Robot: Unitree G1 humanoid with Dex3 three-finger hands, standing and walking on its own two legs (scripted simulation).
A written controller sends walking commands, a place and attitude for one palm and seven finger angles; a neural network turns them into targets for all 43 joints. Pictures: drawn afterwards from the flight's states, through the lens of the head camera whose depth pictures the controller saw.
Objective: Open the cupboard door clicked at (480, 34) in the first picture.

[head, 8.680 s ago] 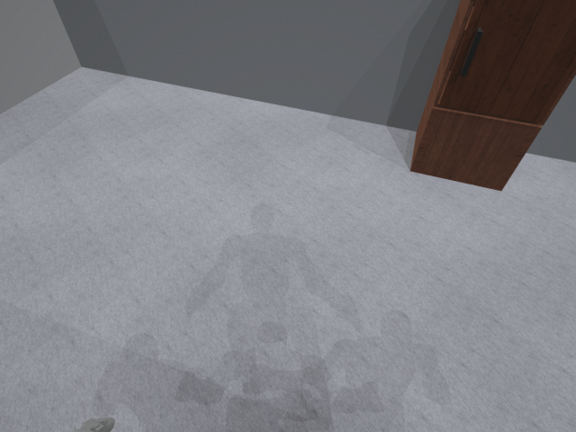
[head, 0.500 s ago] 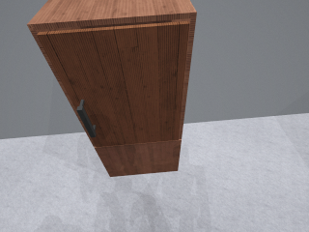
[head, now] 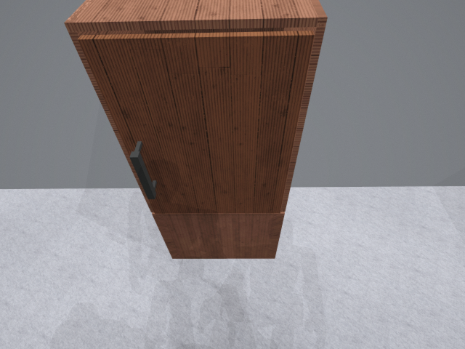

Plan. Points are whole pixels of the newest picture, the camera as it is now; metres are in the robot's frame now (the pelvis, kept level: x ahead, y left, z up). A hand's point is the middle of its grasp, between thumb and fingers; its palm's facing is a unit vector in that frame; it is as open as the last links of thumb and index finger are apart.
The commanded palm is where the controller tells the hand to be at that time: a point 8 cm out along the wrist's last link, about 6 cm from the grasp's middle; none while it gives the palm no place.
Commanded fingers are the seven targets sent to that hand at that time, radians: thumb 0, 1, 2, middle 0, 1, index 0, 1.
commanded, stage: come to a stop and stand still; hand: left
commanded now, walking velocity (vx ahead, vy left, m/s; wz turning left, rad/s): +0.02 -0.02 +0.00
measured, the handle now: (145, 171) +0.54 +0.28 -0.09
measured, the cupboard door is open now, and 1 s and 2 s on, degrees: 0 0 0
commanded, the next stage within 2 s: look again from close up in 0.92 s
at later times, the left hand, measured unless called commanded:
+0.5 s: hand out of the picture +0.02 +0.19 -0.17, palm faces +0.00 -0.98 -0.21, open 7.3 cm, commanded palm none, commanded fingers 0.00 0.90 0.90 -0.20 -0.30 -0.20 -0.30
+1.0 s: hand out of the picture +0.01 +0.15 -0.17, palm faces +0.04 -0.98 -0.19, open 7.3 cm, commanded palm none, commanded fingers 0.00 0.90 0.90 -0.20 -0.30 -0.20 -0.30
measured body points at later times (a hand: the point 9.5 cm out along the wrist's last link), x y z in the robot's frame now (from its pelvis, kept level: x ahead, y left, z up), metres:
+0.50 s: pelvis +0.01 +0.01 +0.00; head +0.04 +0.00 +0.45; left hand +0.03 +0.24 -0.15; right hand +0.02 -0.21 -0.16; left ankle +0.01 +0.14 -0.74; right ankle +0.00 -0.08 -0.74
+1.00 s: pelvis +0.03 -0.01 +0.01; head +0.04 -0.03 +0.45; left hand +0.01 +0.20 -0.15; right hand +0.02 -0.22 -0.16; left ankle +0.01 +0.14 -0.74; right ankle +0.00 -0.08 -0.74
